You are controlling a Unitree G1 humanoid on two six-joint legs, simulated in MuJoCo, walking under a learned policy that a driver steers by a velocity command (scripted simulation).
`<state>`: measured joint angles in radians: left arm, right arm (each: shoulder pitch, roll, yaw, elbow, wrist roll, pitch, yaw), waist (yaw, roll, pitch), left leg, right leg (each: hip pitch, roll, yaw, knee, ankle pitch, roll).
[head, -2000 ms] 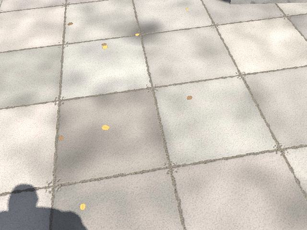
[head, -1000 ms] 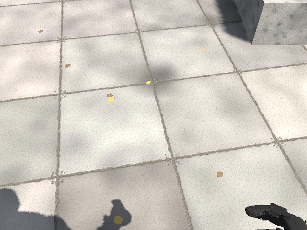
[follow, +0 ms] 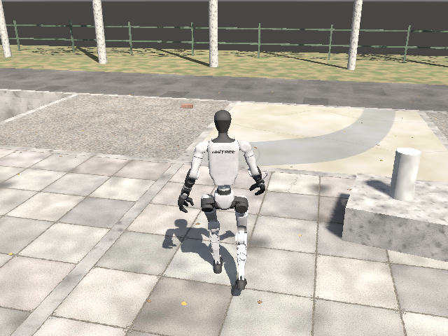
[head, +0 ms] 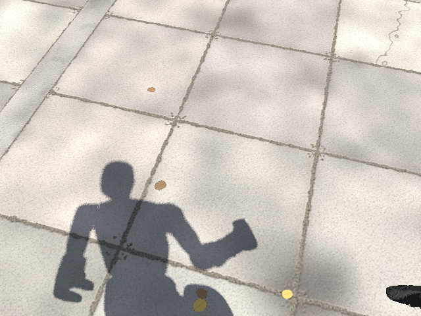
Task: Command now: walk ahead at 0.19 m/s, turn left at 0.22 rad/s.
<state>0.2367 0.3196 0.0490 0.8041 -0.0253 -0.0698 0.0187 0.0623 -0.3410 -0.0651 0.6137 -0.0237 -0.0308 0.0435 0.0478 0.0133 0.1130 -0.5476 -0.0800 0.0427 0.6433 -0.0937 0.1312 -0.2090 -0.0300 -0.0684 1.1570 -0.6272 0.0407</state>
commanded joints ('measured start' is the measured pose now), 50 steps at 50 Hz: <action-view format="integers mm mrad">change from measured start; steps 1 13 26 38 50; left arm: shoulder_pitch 52 -44 -40 -75 -160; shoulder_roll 184 68 141 111 119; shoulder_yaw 19 24 66 46 74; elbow -77 -99 -170 -122 -141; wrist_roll -15 0 23 52 26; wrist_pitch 9 108 55 83 90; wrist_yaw -16 12 -3 35 18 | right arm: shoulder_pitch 128 -5 -40 12 50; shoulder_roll -95 -59 -49 -67 -15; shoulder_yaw -15 -21 -49 -43 -42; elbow -61 30 65 93 18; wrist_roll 18 -3 21 56 61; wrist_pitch -8 28 51 73 93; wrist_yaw -5 -89 -97 -68 -11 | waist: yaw -99 -48 -40 2 -32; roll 7 83 -110 -120 -135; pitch -429 -225 -218 -120 -196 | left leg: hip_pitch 686 285 -197 -66 88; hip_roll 416 361 112 152 152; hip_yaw -502 -81 -107 -99 54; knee -176 -371 546 310 101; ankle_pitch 646 102 -356 -302 -280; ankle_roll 257 135 -171 -235 -167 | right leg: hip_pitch -428 -251 127 160 212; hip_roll -28 -92 -240 -290 -316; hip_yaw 171 72 387 226 -24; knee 268 -190 -777 -849 -750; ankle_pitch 39 314 875 731 983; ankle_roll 8 46 -260 -287 -244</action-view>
